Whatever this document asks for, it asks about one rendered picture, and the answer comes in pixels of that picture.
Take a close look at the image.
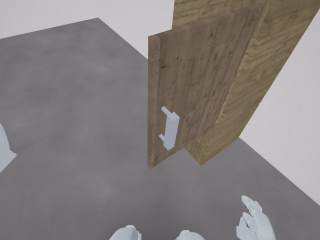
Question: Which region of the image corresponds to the right robot hand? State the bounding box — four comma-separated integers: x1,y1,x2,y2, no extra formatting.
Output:
236,195,276,240

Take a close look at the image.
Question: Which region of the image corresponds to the left robot thigh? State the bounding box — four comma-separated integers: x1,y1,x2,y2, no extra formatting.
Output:
109,227,142,240

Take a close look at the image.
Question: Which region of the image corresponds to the left robot hand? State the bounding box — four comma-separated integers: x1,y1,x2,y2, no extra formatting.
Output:
0,123,17,172

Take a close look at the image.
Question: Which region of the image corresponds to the handle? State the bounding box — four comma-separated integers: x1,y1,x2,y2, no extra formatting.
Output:
159,106,180,150

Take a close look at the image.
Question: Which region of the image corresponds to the cupboard door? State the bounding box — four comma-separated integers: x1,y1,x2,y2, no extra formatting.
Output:
147,3,265,169

